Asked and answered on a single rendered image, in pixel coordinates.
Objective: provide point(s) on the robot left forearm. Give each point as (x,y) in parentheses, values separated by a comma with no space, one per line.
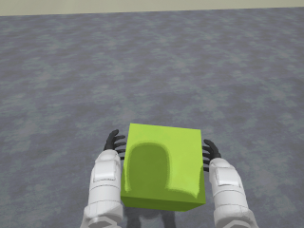
(104,200)

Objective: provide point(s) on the carton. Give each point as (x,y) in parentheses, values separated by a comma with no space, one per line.
(163,168)

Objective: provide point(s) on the robot right hand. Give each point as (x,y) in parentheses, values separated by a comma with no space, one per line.
(214,153)

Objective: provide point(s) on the robot left hand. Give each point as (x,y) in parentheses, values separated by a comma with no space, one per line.
(110,145)

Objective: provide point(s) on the robot right forearm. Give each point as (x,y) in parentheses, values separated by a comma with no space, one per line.
(231,207)

